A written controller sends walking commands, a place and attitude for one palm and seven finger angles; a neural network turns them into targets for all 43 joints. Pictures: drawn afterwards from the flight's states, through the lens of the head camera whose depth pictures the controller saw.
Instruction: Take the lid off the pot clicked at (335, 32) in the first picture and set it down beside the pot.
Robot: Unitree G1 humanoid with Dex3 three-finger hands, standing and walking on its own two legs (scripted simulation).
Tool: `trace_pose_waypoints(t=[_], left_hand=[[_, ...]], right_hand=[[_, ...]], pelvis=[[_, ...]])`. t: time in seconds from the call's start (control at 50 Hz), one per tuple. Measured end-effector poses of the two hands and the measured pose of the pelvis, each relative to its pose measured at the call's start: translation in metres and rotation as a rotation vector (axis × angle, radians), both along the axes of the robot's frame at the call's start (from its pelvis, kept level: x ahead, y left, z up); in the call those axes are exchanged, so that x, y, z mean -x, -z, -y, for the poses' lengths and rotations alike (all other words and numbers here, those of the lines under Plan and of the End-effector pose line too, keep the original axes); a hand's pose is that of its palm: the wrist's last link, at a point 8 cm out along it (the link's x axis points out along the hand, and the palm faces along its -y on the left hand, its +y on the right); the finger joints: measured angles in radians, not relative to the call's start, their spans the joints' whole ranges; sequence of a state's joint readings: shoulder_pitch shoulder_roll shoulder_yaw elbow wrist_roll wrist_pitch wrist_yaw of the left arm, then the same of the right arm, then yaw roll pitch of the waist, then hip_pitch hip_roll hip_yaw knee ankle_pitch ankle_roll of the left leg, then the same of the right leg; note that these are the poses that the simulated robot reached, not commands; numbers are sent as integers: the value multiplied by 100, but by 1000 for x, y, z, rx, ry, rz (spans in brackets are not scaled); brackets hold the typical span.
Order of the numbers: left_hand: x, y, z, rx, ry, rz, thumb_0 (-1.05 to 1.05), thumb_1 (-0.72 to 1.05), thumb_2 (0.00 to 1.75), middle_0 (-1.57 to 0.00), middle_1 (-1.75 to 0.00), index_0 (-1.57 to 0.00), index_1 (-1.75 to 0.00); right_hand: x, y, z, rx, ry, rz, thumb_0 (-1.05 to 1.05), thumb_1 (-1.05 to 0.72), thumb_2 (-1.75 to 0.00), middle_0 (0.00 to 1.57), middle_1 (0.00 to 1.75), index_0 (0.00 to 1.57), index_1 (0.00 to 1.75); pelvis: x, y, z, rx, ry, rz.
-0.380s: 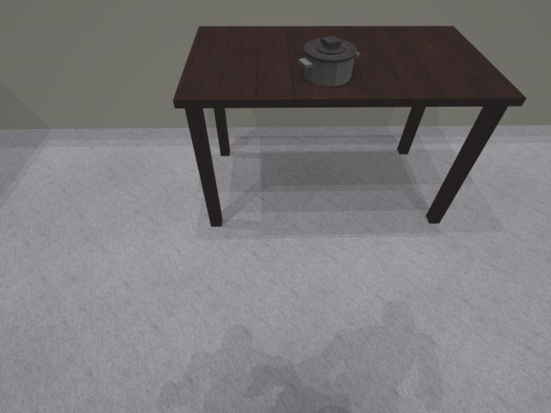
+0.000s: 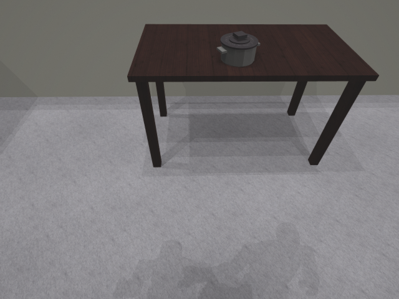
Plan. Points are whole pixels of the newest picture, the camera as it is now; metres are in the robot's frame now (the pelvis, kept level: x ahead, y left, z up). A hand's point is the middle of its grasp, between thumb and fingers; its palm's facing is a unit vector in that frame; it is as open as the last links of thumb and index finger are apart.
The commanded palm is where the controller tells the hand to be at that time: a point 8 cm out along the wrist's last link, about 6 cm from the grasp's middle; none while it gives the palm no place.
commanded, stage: look at it before walking up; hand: left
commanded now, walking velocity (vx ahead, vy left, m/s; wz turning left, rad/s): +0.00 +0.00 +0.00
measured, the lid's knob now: (239, 35) +1.21 -0.12 +0.02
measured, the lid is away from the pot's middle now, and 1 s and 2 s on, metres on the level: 0.00 0.00 0.00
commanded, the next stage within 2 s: walk to a spot facing it in 0.36 s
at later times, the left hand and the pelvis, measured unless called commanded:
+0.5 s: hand out of the picture +0.05 +0.24 -0.16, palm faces -0.03 -0.95 -0.31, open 7.4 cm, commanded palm none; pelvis +0.00 +0.00 +0.00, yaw +0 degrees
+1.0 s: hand out of the picture +0.04 +0.16 -0.17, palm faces -0.15 -0.96 -0.25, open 7.4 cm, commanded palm none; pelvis +0.01 -0.03 -0.01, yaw -14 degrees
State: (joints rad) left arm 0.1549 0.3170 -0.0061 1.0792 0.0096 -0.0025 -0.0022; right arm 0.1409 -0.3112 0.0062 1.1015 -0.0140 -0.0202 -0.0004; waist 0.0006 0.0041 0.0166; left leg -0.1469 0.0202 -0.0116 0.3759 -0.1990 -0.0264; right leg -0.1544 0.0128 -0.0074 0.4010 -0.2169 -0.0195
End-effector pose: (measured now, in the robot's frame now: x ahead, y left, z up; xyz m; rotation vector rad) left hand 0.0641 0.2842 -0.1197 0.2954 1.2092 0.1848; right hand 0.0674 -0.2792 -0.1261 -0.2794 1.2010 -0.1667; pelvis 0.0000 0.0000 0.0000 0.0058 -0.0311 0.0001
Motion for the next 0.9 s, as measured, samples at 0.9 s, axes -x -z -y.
trace_pose_waypoints(t=[0.9], left_hand=[[3, 26, 57, 53, 114, -71, 0, 90, 90, -20, -30, -20, -30]], right_hand=[[72, 46, -6, -109, 241, -28, 1, -90, -89, 20, 30, 20, 30]], pelvis=[[3, 27, 20, -18, 207, -2]])
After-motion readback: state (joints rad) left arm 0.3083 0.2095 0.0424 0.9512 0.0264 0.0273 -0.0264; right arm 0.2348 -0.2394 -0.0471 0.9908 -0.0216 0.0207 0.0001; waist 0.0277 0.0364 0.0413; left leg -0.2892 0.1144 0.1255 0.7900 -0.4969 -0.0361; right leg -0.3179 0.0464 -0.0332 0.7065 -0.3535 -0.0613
